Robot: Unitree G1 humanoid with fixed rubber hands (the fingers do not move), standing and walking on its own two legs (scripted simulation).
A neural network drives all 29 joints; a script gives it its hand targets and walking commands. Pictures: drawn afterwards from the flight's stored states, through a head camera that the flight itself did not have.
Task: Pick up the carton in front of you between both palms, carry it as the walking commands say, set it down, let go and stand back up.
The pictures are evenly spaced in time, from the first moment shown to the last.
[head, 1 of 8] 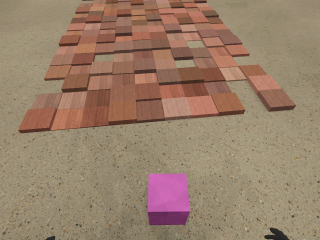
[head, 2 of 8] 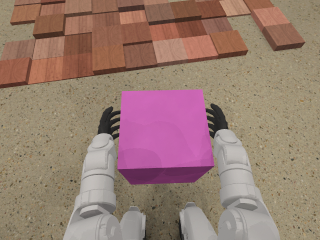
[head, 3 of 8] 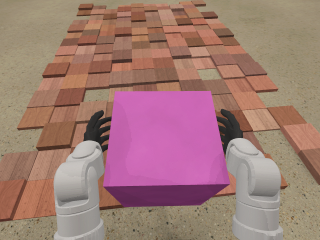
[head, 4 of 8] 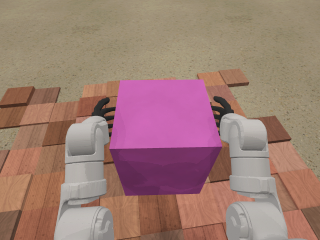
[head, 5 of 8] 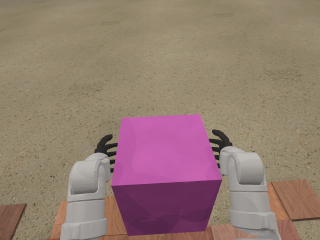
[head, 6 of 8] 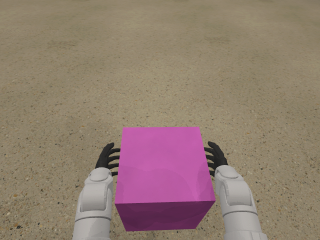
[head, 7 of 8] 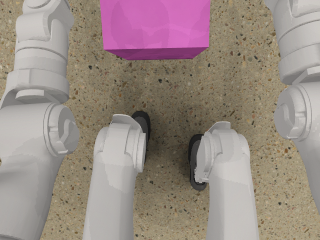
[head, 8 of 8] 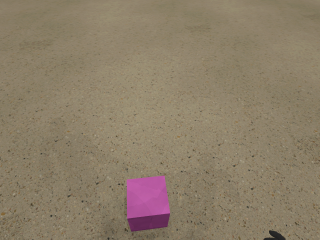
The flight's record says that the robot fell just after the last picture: no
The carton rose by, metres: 0.81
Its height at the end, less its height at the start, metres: +0.00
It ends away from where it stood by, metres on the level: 5.84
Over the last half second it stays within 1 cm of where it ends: yes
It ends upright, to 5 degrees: yes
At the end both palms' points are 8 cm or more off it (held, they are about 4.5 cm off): yes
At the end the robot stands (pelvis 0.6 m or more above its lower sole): yes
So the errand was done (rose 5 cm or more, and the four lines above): yes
